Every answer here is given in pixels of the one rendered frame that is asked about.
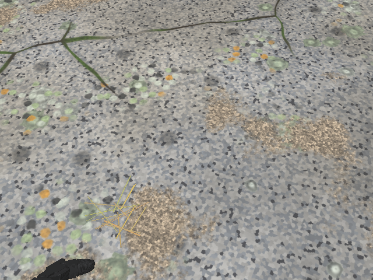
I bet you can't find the left robot hand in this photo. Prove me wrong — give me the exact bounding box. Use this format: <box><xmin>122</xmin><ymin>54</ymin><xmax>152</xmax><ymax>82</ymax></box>
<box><xmin>32</xmin><ymin>258</ymin><xmax>95</xmax><ymax>280</ymax></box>

